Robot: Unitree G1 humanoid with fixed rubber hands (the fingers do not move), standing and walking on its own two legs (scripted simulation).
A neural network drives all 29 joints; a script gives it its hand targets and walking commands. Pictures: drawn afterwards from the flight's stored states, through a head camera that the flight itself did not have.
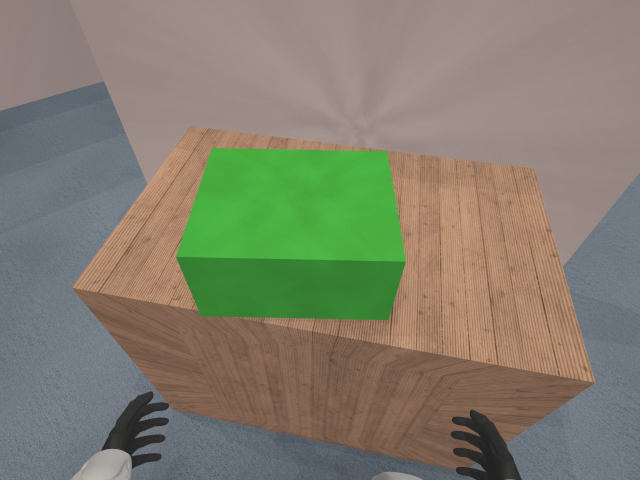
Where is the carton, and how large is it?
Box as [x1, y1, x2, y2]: [176, 148, 405, 319]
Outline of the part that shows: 212,148 176,255 201,315 388,319 405,259 386,151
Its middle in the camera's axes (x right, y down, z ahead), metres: -0.04 -0.01 +0.66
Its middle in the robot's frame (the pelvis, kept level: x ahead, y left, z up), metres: +0.49 +0.08 -0.02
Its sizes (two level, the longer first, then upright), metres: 0.311 0.246 0.159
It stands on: a pedestal, 0.66 m high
